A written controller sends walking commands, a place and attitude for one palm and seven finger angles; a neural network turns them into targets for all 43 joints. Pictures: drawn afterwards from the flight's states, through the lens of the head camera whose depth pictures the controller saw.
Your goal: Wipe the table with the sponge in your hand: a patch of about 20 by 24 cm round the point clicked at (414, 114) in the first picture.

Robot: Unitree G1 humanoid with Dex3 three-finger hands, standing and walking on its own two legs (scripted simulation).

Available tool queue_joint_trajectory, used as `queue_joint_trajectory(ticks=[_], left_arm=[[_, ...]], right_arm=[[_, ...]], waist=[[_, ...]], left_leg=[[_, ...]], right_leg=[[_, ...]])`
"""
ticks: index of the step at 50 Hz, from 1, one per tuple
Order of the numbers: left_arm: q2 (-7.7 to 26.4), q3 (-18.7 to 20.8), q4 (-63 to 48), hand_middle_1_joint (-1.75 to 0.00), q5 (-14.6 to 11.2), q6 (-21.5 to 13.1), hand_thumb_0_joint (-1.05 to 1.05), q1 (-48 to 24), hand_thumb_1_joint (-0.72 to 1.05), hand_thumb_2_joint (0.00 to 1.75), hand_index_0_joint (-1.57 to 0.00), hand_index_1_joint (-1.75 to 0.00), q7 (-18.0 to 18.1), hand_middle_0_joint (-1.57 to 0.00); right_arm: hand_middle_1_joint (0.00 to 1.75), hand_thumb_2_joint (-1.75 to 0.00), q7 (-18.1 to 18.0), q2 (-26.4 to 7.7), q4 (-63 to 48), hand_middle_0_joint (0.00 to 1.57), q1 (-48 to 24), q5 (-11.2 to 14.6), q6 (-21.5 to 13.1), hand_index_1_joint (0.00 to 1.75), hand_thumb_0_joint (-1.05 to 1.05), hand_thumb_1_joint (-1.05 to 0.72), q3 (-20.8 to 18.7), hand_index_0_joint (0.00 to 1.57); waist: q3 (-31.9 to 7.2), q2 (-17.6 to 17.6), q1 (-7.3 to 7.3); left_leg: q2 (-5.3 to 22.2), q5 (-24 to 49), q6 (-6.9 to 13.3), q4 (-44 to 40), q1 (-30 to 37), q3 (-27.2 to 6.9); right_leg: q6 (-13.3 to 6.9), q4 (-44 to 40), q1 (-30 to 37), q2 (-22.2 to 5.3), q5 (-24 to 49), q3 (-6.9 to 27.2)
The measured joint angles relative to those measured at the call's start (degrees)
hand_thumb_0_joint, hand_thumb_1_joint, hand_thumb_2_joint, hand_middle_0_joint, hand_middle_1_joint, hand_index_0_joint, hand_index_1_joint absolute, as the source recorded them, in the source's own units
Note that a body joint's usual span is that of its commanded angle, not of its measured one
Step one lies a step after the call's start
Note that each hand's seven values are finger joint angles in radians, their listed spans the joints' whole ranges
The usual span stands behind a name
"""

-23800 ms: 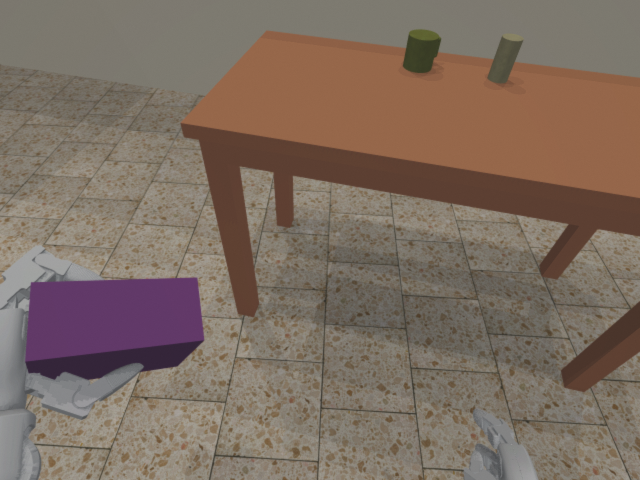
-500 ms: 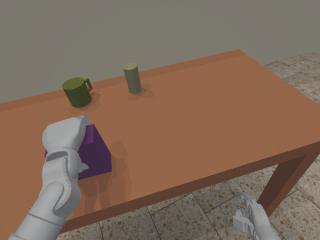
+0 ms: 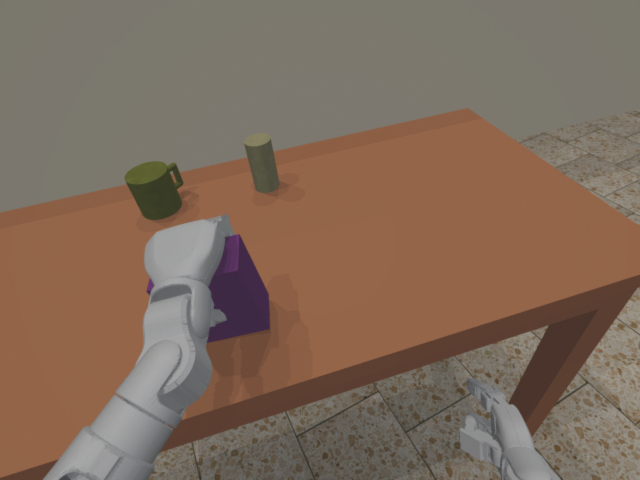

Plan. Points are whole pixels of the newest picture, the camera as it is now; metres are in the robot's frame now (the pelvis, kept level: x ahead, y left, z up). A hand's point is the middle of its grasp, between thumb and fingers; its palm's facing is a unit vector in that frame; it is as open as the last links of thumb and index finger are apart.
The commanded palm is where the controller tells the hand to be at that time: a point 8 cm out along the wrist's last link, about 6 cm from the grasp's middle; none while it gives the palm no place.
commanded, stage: wipe forward along the third lane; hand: left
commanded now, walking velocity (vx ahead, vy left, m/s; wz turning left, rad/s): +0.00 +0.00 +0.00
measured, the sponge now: (221, 302) +0.32 +0.19 +0.07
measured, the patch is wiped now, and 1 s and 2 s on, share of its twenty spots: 0.85 0.90 0.95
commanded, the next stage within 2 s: wipe back along the third lane in 1.60 s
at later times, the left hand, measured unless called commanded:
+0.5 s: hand (215, 256) +0.35 +0.20 +0.12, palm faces +0.03 -0.05 -1.00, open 10.4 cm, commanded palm +0.33 +0.21 +0.16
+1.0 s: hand (213, 238) +0.39 +0.22 +0.12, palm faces -0.02 -0.02 -1.00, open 10.4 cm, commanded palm +0.37 +0.23 +0.15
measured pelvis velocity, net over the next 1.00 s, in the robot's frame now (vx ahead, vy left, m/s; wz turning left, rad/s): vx -0.01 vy -0.01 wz -0.01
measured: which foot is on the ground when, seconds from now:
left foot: down 0.00-1.00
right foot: down 0.00-1.00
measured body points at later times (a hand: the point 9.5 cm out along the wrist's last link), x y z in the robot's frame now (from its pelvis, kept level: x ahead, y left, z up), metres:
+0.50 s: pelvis +0.00 -0.01 +0.00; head -0.03 -0.06 +0.45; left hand +0.35 +0.20 +0.18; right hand +0.22 -0.23 -0.09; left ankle +0.00 +0.15 -0.74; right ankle +0.01 -0.10 -0.74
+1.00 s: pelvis -0.01 -0.01 +0.00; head -0.02 -0.05 +0.45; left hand +0.39 +0.22 +0.18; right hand +0.16 -0.26 -0.12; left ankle +0.00 +0.15 -0.74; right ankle +0.01 -0.10 -0.74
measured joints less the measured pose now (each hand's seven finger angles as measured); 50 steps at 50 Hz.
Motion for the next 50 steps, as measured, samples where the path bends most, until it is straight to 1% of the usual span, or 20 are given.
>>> queue_joint_trajectory(ticks=[7,15,20,28,32,42,50], left_arm=[[-0.8,0.2,5.4,-1.32,-0.5,0.8,-0.02,-3.6,-0.52,1.03,-0.7,-1.31,-0.2,-0.68],[-1.3,0.8,11.9,-1.31,0.6,1.2,-0.03,-7.3,-0.52,1.03,-0.71,-1.31,-1.0,-0.68],[-1.0,1.8,16.5,-1.31,0.8,0.0,-0.03,-10.0,-0.53,1.03,-0.71,-1.3,-1.5,-0.69],[-0.6,3.8,23.3,-1.31,0.8,-3.3,-0.02,-14.0,-0.53,1.03,-0.72,-1.3,-1.2,-0.69],[0.0,5.5,25.6,-1.31,0.5,-4.8,-0.02,-14.8,-0.53,1.03,-0.72,-1.3,-0.8,-0.69],[0.9,7.7,31.4,-1.3,0.5,-7.9,-0.01,-17.7,-0.53,1.03,-0.72,-1.3,-0.2,-0.7],[1.1,8.1,37.1,-1.3,0.8,-10.1,-0.01,-21.5,-0.53,1.04,-0.72,-1.3,0.7,-0.7]], right_arm=[[0.3,-0.9,-0.7,0.1,-0.4,0.2,-0.9,0.1,0.6,0.3,0.01,-0.91,0.5,0.19],[0.3,-0.9,-1.3,-0.3,-0.8,0.2,-1.1,0.1,1.3,0.3,0.01,-0.91,0.5,0.2],[0.3,-0.9,-2.2,-0.7,-0.9,0.2,-0.2,0.2,1.2,0.3,0.01,-0.91,0.3,0.2],[0.3,-0.9,-3.1,-1.5,-0.1,0.2,2.7,0.3,1.3,0.3,0.01,-0.91,-0.1,0.2],[0.3,-0.9,-3.2,-1.6,0.2,0.2,4.1,0.3,1.7,0.3,0.01,-0.91,-0.3,0.2],[0.3,-0.9,-3.4,-2.1,0.8,0.2,6.6,0.4,2.2,0.3,0.01,-0.91,-1.0,0.2],[0.3,-0.9,-3.5,-2.0,0.9,0.2,7.3,0.5,1.9,0.3,0.01,-0.91,-1.4,0.2]], waist=[[-0.1,-0.5,-0.47],[-0.7,-0.7,-1.32],[-0.8,-0.9,-1.92],[-1.2,-0.9,-2.6],[-1.5,-0.9,-3.16],[-2.0,-0.9,-4.11],[-2.2,-1.2,-4.55]], left_leg=[[0.2,0.4,-0.2,-0.4,0.0,0.1],[0.6,0.7,-0.4,-0.6,-0.4,0.1],[0.7,0.9,-0.3,-0.9,-0.9,0.0],[1.0,1.2,-0.1,-1.2,-2.0,-0.2],[1.3,1.2,0.0,-1.4,-2.4,0.0],[1.5,1.3,0.2,-1.3,-3.8,0.2],[1.4,1.7,0.2,-1.3,-5.0,0.2]], right_leg=[[-0.3,0.0,-0.3,0.2,0.3,0.1],[-0.6,-0.1,-0.8,0.6,0.5,0.1],[-0.8,-0.4,-1.2,0.8,0.7,0.0],[-1.0,-1.0,-2.1,1.1,1.2,-0.3],[-1.1,-1.4,-2.6,1.4,1.5,-0.1],[-1.1,-1.9,-3.8,1.6,2.0,0.1],[-0.9,-2.1,-4.8,1.5,2.5,0.1]])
